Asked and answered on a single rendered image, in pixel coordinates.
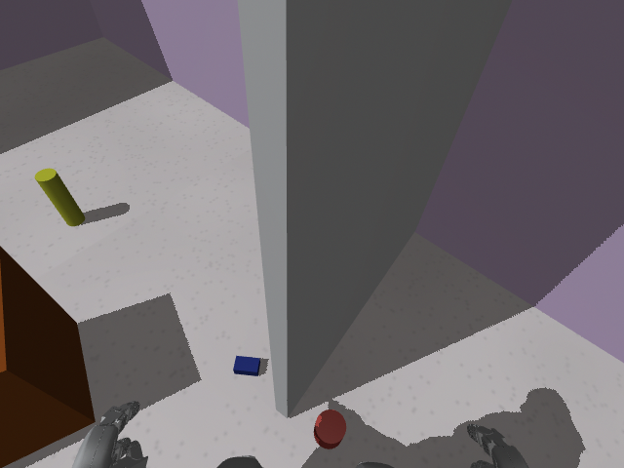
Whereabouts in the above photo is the right robot hand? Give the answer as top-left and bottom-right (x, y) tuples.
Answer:
(467, 424), (528, 468)

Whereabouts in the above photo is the left robot hand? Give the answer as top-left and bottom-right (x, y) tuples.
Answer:
(72, 401), (148, 468)

